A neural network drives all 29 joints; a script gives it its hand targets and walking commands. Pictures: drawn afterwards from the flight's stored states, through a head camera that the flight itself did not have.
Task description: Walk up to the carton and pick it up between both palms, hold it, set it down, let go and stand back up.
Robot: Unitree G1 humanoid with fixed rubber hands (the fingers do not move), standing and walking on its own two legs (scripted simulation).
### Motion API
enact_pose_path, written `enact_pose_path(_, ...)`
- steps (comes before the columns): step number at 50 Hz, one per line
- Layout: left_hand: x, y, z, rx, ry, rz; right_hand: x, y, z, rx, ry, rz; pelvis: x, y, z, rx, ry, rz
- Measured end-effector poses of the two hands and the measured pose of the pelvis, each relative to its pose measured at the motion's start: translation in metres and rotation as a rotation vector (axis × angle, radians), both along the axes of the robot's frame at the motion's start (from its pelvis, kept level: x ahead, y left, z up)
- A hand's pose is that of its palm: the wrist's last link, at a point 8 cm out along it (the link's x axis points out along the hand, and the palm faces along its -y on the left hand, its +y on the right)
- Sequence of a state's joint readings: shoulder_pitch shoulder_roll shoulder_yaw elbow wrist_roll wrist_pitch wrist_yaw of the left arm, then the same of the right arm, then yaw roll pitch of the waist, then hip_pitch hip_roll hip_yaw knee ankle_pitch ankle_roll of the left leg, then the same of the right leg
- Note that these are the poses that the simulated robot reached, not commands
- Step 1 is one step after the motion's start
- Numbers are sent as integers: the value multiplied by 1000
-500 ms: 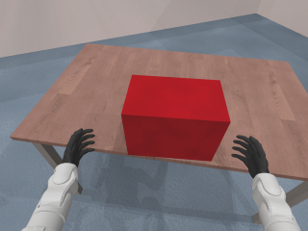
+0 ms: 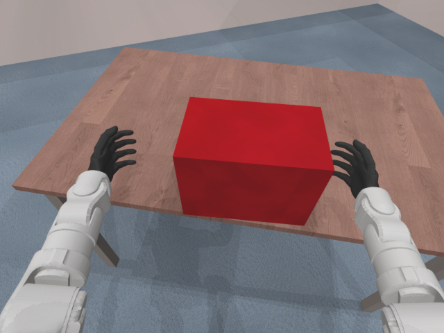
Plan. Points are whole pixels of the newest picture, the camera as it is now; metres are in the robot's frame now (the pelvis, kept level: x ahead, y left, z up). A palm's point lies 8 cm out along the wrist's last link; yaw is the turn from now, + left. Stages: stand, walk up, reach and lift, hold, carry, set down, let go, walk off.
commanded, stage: reach and lift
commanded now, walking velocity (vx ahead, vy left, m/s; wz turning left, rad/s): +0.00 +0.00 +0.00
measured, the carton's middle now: (248, 163) +0.48 -0.05 +0.00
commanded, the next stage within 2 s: none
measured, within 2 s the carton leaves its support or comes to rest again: neither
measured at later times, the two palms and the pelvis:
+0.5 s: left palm (111, 127) +0.44 +0.22 +0.13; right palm (371, 143) +0.43 -0.26 +0.13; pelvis +0.00 +0.00 +0.00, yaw +0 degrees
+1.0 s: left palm (113, 126) +0.46 +0.23 +0.12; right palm (357, 135) +0.46 -0.25 +0.11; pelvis +0.00 +0.00 -0.01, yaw +1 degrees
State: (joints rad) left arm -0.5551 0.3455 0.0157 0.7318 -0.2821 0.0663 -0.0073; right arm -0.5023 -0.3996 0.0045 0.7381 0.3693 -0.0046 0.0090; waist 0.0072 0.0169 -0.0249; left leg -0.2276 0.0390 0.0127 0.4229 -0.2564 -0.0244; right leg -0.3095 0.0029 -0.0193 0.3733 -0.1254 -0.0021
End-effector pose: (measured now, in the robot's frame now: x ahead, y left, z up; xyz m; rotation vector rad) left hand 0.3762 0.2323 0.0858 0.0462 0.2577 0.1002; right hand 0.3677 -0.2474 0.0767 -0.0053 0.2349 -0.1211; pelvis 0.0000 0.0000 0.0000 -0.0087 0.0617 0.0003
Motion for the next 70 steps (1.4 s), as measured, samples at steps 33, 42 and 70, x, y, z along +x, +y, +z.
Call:
enact_pose_path(33, 77, -1, 55, 14, 34, 18, 81, -7, 67, -17, 5, -15, 4, 0, -3, -6, 144, 3)
enact_pose_path(42, 91, -3, 68, 36, 3, 9, 99, 0, 75, 1, 3, -21, 6, -2, -5, -16, 190, 24)
enact_pose_path(70, 73, -13, -41, 66, 13, 48, 81, -4, -33, -43, 35, -27, -15, -9, -37, -5, 398, 19)
